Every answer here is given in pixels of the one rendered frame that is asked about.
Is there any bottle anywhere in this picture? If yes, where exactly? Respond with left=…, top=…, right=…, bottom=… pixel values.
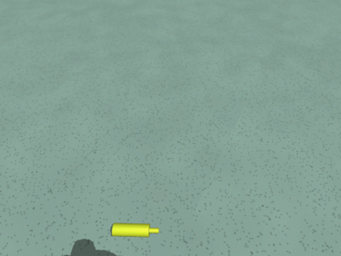
left=112, top=223, right=159, bottom=237

